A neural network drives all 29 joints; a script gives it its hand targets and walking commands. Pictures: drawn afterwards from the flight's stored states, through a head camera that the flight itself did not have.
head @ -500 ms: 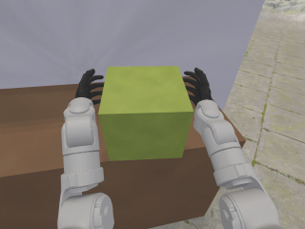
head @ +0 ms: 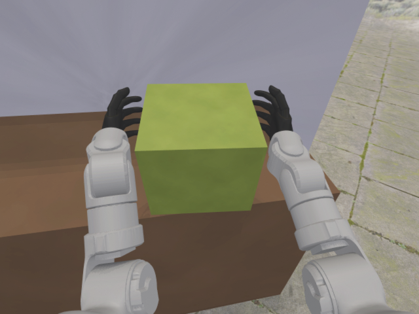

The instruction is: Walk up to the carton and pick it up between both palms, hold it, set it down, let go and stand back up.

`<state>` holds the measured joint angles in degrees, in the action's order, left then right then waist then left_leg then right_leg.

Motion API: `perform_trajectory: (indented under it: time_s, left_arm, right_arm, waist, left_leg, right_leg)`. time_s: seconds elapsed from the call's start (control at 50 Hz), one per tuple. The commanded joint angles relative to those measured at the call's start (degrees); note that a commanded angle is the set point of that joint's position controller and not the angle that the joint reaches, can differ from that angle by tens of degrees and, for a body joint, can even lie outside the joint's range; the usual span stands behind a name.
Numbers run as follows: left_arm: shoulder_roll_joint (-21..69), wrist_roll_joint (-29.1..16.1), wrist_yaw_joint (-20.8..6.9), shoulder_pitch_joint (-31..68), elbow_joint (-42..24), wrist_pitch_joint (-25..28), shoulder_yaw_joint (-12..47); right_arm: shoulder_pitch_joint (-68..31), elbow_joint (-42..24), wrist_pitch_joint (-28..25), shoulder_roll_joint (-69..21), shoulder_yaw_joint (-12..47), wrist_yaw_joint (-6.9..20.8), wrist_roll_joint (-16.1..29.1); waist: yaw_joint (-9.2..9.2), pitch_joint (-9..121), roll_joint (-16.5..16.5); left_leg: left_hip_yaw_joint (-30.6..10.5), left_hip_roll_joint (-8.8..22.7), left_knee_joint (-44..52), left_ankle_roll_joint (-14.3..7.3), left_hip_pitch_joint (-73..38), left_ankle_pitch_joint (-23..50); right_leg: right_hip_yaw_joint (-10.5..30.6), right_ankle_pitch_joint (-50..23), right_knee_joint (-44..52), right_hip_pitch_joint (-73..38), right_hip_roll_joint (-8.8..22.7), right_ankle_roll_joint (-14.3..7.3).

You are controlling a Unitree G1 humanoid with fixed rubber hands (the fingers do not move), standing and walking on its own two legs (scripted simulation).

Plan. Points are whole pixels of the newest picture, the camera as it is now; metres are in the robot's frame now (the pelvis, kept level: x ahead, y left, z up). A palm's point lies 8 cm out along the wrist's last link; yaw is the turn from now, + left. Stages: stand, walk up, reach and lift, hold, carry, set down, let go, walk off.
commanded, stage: set down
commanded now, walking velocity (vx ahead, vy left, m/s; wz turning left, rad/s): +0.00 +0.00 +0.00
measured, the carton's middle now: (199, 147) +0.38 +0.02 +0.17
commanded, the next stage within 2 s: none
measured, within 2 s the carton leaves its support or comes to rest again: neither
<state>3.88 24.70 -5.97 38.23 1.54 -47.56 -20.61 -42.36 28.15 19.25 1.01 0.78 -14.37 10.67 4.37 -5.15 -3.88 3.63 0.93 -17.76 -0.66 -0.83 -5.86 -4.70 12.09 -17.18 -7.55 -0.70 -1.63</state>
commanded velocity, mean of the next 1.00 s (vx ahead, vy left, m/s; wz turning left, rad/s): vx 0.00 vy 0.00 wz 0.00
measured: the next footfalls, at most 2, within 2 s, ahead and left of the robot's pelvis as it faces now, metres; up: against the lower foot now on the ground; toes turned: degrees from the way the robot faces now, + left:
none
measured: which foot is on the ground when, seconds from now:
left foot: down 0.00-1.00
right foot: down 0.00-1.00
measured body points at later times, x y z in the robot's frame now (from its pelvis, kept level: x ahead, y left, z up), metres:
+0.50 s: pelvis +0.00 +0.00 +0.00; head -0.03 +0.03 +0.45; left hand +0.38 +0.17 +0.18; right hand +0.39 -0.11 +0.21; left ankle +0.06 +0.11 -0.75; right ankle -0.01 -0.09 -0.75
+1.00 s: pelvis +0.02 +0.00 +0.00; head +0.00 +0.02 +0.45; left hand +0.41 +0.17 +0.13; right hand +0.42 -0.11 +0.18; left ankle +0.06 +0.11 -0.75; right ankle -0.01 -0.09 -0.75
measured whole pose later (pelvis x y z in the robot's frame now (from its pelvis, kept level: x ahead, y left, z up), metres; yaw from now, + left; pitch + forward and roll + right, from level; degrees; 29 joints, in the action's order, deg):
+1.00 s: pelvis +0.02 +0.00 +0.00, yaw -1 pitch -9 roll +0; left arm 6.7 25.5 -1.5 35.5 20.9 -25.3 -24.1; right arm -42.4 44.4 -7.4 -4.1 -10.9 -8.3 -4.0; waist 0.7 -6.2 -3.2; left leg 4.8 0.8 -15.1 -0.6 0.5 -5.9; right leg -4.7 11.6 -14.1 -6.2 -0.4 -1.4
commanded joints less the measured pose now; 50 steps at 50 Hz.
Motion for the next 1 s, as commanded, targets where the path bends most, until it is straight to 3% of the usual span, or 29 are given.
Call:
perform_trajectory:
  time_s: [0.0, 0.02, 0.1, 0.12, 0.14, 0.18, 0.2, 0.24, 0.26, 0.28, 0.3, 0.32, 0.36, 0.38, 0.44, 0.52, 0.54, 0.56, 0.6, 0.62, 0.72, 0.76, 0.82, 0.88, 0.92, 0.94, 0.98]
  left_arm:
    - [25.4, -8.9, -6.9, 35.5, -5.6, 2.0, 28.1]
    - [22.2, -8.7, -6.9, 34.9, -4.7, 2.3, 27.2]
    - [23.4, -7.9, -7.3, 33.4, -1.7, 2.7, 25.4]
    - [24.7, -7.8, -7.6, 33.9, -2.0, 3.3, 25.9]
    - [24.5, -7.7, -7.6, 33.7, -0.3, 4.2, 24.8]
    - [24.7, -6.6, -7.8, 33.4, 2.3, 6.3, 24.0]
    - [22.8, -6.3, -7.9, 34.1, 3.9, 7.4, 22.7]
    - [23.8, -5.9, -8.2, 34.4, 5.1, 9.6, 21.3]
    - [23.5, -6.8, -8.0, 33.3, 3.1, 10.6, 22.7]
    - [22.2, -6.0, -8.0, 31.9, 5.9, 11.3, 21.1]
    - [22.9, -5.5, -8.0, 31.2, 7.4, 12.1, 20.4]
    - [21.7, -5.5, -8.2, 30.6, 7.3, 13.1, 19.1]
    - [21.4, -5.5, -8.2, 27.8, 9.9, 14.2, 18.1]
    - [21.5, -6.2, -7.9, 27.0, 7.1, 15.1, 19.0]
    - [21.9, -6.9, -6.9, 28.6, 4.2, 18.2, 21.3]
    - [21.3, -6.3, -5.9, 31.2, 5.0, 21.0, 21.6]
    - [22.1, -6.4, -5.3, 31.2, 3.9, 21.6, 22.9]
    - [23.7, -7.0, -4.9, 34.8, 0.4, 22.7, 25.1]
    - [24.6, -7.3, -3.3, 37.3, 1.4, 24.5, 25.7]
    - [24.8, -7.4, -2.9, 37.8, 1.1, 25.1, 26.9]
    - [25.7, -5.8, -2.8, 35.3, 9.0, 26.2, 23.8]
    - [24.4, -5.1, -3.3, 34.5, 11.8, 25.6, 20.7]
    - [24.6, -5.3, -3.4, 35.7, 10.6, 26.6, 21.1]
    - [24.3, -5.7, -2.8, 34.1, 12.9, 27.9, 19.5]
    - [24.2, -4.7, -3.1, 33.0, 13.8, 27.7, 17.6]
    - [26.2, -5.0, -2.9, 32.2, 10.0, 28.0, 20.1]
    - [24.2, -4.9, -3.2, 32.0, 11.5, 28.5, 18.8]
  right_arm:
    - [-42.2, -18.3, -4.1, -29.3, 18.8, 7.1, 4.2]
    - [-41.4, -16.5, -4.3, -27.8, 16.9, 7.4, 3.6]
    - [-41.5, -14.4, -5.9, -26.8, 14.7, 7.8, 1.3]
    - [-42.7, -15.0, -6.9, -26.4, 13.9, 8.0, 0.1]
    - [-41.4, -12.5, -7.9, -26.1, 12.0, 8.5, -1.2]
    - [-41.1, -10.7, -10.4, -23.9, 10.2, 8.8, -3.4]
    - [-42.9, -9.8, -11.9, -23.0, 8.3, 9.2, -4.6]
    - [-42.1, -6.2, -14.4, -23.8, 6.5, 9.7, -6.6]
    - [-43.0, -8.5, -15.9, -25.8, 6.5, 10.1, -7.6]
    - [-41.5, -6.2, -16.8, -23.9, 5.6, 10.5, -8.1]
    - [-40.8, -4.3, -17.7, -23.8, 5.0, 10.6, -9.2]
    - [-41.8, -4.9, -18.6, -25.1, 5.3, 10.8, -10.2]
    - [-39.9, -2.3, -19.8, -23.4, 4.6, 10.8, -11.3]
    - [-40.0, -4.5, -21.0, -24.3, 6.0, 10.7, -11.1]
    - [-37.6, -3.1, -23.1, -25.9, 6.7, 10.5, -10.6]
    - [-34.0, 1.9, -24.3, -25.1, 5.7, 11.4, -12.3]
    - [-33.7, 0.8, -24.8, -26.3, 6.7, 11.4, -11.8]
    - [-32.6, 3.0, -25.1, -26.0, 4.8, 11.7, -12.8]
    - [-32.8, 3.5, -26.1, -27.9, 5.8, 11.9, -13.1]
    - [-31.7, 6.3, -26.1, -27.3, 4.9, 12.3, -12.7]
    - [-32.7, 8.2, -26.5, -28.3, 4.7, 12.0, -13.7]
    - [-32.6, 9.8, -26.2, -27.8, 2.7, 12.1, -14.7]
    - [-31.8, 11.7, -26.6, -27.6, 1.7, 12.7, -15.0]
    - [-32.7, 9.7, -27.0, -29.2, 3.6, 12.7, -15.4]
    - [-32.7, 9.5, -27.1, -29.6, 4.0, 12.6, -15.7]
    - [-29.8, 11.0, -27.3, -29.9, 3.9, 12.6, -15.5]
    - [-29.1, 11.7, -27.1, -29.0, 4.7, 12.7, -15.5]
  waist:
    - [-1.21, 22.0, 6.3]
    - [-1.14, 19.9, 5.6]
    - [-1.58, 18.9, 4.1]
    - [-0.58, 18.6, 5.0]
    - [-0.79, 18.7, 4.8]
    - [-0.49, 17.0, 4.3]
    - [-1.3, 16.0, 5.6]
    - [-1.05, 17.1, 4.3]
    - [-1.7, 17.8, 5.0]
    - [-2.12, 17.3, 5.9]
    - [-1.68, 18.6, 4.2]
    - [-2.93, 17.9, 2.9]
    - [-2.97, 19.8, 1.9]
    - [-3.68, 21.2, 1.8]
    - [-3.32, 22.5, 4.0]
    - [-2.48, 20.2, 5.1]
    - [-2.52, 21.8, 6.5]
    - [-0.94, 23.9, 8.2]
    - [-1.11, 26.8, 7.1]
    - [-0.56, 26.4, 9.2]
    - [-2.39, 24.4, 5.9]
    - [-3.03, 22.6, 3.2]
    - [-2.78, 25.2, 4.7]
    - [-4.72, 26.6, 3.2]
    - [-4.8, 26.3, 2.4]
    - [-3.88, 25.4, 3.8]
    - [-3.99, 25.4, 2.6]
  left_leg:
    - [0.5, -1.4, -0.5, 0.1, -14.5, 11.1]
    - [0.4, -0.8, 0.2, 0.0, -13.6, 10.9]
    - [1.7, -0.9, 1.3, -0.2, -12.7, 6.7]
    - [1.1, -1.0, 0.9, -0.4, -12.9, 5.8]
    - [1.1, -0.4, 1.5, 0.3, -12.4, 6.1]
    - [1.7, -0.5, 2.0, -0.3, -12.0, 3.2]
    - [1.9, -0.1, 2.9, 0.0, -11.0, -0.8]
    - [2.2, 0.0, 3.3, -0.9, -10.4, -2.3]
    - [2.6, -0.1, 2.5, -0.7, -12.3, 1.3]
    - [3.9, -0.4, 3.0, -0.4, -12.6, 1.7]
    - [3.2, -0.4, 2.6, -0.7, -11.4, 1.3]
    - [3.3, -0.3, 2.7, -1.3, -11.5, 1.6]
    - [3.6, 0.0, 3.2, -1.6, -11.1, 2.1]
    - [3.8, -0.3, 2.2, -1.4, -12.7, 5.2]
    - [3.3, -0.9, 0.7, -0.2, -13.0, 11.1]
    - [3.0, -0.5, 2.2, -0.1, -12.0, 7.5]
    - [2.8, -0.6, 1.4, 0.1, -13.4, 9.4]
    - [2.7, -0.5, 1.4, 0.9, -13.6, 9.5]
    - [1.9, -0.1, 1.0, 0.7, -14.3, 12.6]
    - [2.3, -0.3, 0.7, 1.6, -15.0, 13.8]
    - [2.7, -1.0, 1.4, 0.6, -10.8, 10.7]
    - [2.5, -0.7, 2.2, 0.1, -10.3, 10.0]
    - [2.9, -0.5, 2.3, 0.2, -10.8, 10.8]
    - [2.3, -0.4, 1.2, 0.2, -10.9, 14.6]
    - [2.5, -1.1, 1.0, 0.1, -11.1, 16.2]
    - [2.8, -1.1, 0.8, 1.0, -12.1, 18.9]
    - [2.3, -0.9, 0.3, 0.7, -12.8, 19.7]
  right_leg:
    - [-1.2, -11.1, 3.2, 7.2, -1.2, 4.1]
    - [-2.1, -9.6, 2.9, 7.0, -1.3, 3.8]
    - [-1.6, -5.1, 4.1, 9.3, -0.5, 3.5]
    - [-2.2, -3.8, 3.9, 10.0, -0.5, 3.4]
    - [-2.4, -2.0, 4.4, 10.7, -1.1, 2.8]
    - [-2.0, 0.1, 4.6, 11.9, -0.8, 3.0]
    - [-2.6, 3.1, 5.1, 12.7, -0.8, 3.2]
    - [-2.1, 4.4, 5.3, 13.0, -0.3, 2.9]
    - [-2.8, 1.6, 5.0, 12.0, -0.7, 3.2]
    - [-2.5, 0.5, 5.2, 12.4, -0.7, 3.7]
    - [-2.8, 0.2, 4.8, 11.2, -0.3, 3.5]
    - [-2.3, -1.0, 5.0, 9.9, -0.7, 3.8]
    - [-2.5, -3.2, 5.1, 8.0, -0.2, 4.2]
    - [-2.5, -6.0, 4.8, 7.3, -0.8, 4.3]
    - [-2.8, -12.6, 3.7, 5.5, -0.8, 4.4]
    - [-3.2, -8.7, 4.2, 6.9, -0.8, 4.2]
    - [-3.1, -9.6, 4.1, 7.0, -0.9, 3.8]
    - [-3.3, -8.3, 4.7, 7.7, -0.1, 3.3]
    - [-3.2, -11.2, 4.1, 7.6, -0.6, 3.2]
    - [-3.4, -12.1, 4.1, 7.8, -0.6, 3.5]
    - [-2.0, -15.0, 4.3, 4.9, 0.4, 4.1]
    - [-2.2, -14.7, 4.3, 4.4, 0.1, 4.5]
    - [-2.4, -14.4, 4.4, 4.5, 0.0, 3.8]
    - [-2.8, -20.7, 3.1, 2.2, -0.2, 4.7]
    - [-1.9, -22.7, 3.5, 2.0, -0.1, 5.0]
    - [-2.0, -25.6, 3.1, 1.6, -0.7, 5.2]
    - [-2.4, -27.0, 2.6, 1.5, -0.2, 5.4]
